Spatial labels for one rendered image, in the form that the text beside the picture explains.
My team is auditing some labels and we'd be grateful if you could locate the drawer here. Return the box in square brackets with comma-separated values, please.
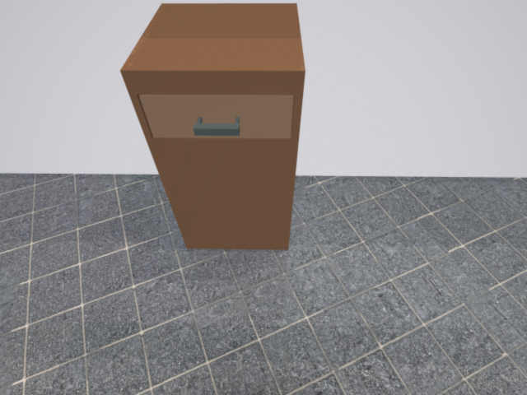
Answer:
[139, 95, 293, 138]

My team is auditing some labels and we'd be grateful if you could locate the handle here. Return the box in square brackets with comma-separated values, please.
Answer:
[194, 117, 240, 136]

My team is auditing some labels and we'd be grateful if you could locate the cabinet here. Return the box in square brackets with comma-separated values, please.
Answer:
[120, 3, 305, 250]

